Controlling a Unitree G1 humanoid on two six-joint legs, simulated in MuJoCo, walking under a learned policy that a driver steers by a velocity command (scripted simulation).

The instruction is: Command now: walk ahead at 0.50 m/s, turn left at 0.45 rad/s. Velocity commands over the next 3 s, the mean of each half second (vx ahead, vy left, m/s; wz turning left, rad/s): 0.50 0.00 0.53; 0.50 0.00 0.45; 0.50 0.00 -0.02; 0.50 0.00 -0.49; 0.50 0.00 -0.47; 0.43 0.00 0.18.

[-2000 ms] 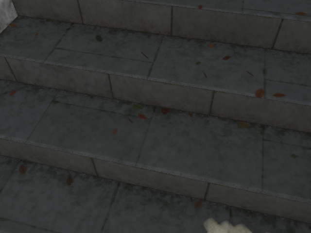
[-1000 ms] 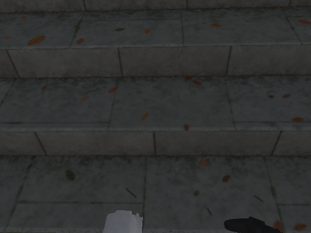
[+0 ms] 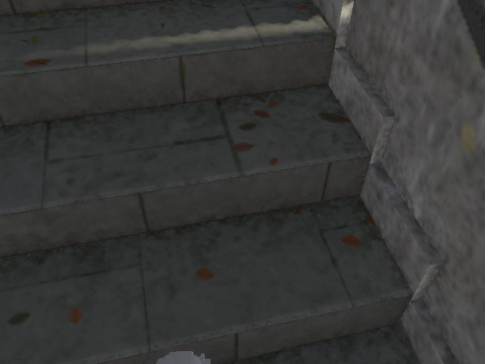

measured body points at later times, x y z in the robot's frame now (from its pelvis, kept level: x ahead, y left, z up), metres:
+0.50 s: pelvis +0.28 +0.08 +0.14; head +0.27 +0.08 +0.59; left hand +0.37 +0.33 +0.03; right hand +0.26 -0.15 -0.01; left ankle +0.22 +0.15 -0.57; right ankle +0.37 -0.05 -0.32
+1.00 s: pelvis +0.54 +0.10 +0.29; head +0.53 +0.10 +0.74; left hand +0.38 +0.25 +0.14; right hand +0.81 -0.01 +0.19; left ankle +0.56 +0.28 -0.22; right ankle +0.58 +0.01 -0.42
